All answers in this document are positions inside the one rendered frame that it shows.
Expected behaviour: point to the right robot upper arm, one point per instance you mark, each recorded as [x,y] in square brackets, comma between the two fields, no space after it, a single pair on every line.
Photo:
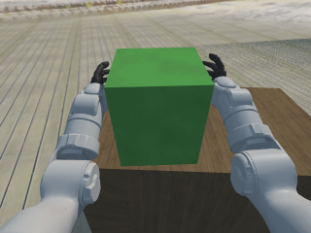
[268,178]

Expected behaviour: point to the left robot forearm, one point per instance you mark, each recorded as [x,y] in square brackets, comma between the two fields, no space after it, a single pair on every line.
[81,134]

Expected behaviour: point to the robot right hand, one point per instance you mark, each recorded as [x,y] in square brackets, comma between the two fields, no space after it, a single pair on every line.
[217,67]

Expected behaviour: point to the pedestal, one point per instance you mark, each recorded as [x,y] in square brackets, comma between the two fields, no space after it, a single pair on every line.
[195,198]

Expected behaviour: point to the carton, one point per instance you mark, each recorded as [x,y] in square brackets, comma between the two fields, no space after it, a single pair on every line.
[158,101]

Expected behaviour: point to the robot left hand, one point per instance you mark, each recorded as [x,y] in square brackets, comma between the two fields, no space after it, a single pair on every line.
[99,73]

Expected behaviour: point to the right robot forearm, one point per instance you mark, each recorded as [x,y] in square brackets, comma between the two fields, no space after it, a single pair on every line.
[245,130]

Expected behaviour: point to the left robot upper arm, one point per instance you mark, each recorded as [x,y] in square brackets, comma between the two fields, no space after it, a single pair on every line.
[68,186]

